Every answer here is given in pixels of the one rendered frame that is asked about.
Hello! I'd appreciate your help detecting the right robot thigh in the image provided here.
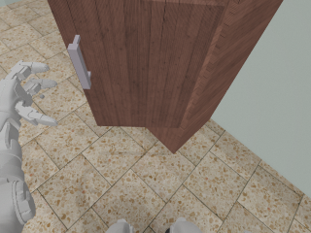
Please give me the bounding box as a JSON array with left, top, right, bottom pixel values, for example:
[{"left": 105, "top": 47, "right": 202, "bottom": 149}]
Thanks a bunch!
[{"left": 169, "top": 220, "right": 202, "bottom": 233}]

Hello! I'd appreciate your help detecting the handle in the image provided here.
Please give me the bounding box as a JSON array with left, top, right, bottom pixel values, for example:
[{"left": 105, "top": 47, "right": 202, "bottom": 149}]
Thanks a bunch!
[{"left": 67, "top": 35, "right": 91, "bottom": 89}]

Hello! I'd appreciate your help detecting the robot left hand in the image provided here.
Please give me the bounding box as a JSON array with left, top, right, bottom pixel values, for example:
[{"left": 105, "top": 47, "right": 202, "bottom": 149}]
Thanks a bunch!
[{"left": 0, "top": 60, "right": 58, "bottom": 126}]

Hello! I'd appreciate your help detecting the left robot shin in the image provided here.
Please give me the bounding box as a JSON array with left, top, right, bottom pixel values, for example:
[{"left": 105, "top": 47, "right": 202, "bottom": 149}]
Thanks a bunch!
[{"left": 117, "top": 218, "right": 127, "bottom": 223}]

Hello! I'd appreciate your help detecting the robot left upper arm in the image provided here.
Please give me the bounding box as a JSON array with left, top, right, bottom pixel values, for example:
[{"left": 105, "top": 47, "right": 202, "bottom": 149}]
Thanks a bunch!
[{"left": 0, "top": 181, "right": 36, "bottom": 233}]

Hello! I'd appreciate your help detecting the cupboard door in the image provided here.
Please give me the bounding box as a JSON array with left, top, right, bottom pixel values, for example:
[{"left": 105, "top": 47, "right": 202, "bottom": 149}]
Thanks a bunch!
[{"left": 47, "top": 0, "right": 225, "bottom": 128}]

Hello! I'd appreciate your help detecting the robot left forearm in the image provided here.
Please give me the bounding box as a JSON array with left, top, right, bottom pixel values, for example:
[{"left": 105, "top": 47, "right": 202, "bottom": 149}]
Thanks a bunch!
[{"left": 0, "top": 111, "right": 25, "bottom": 185}]

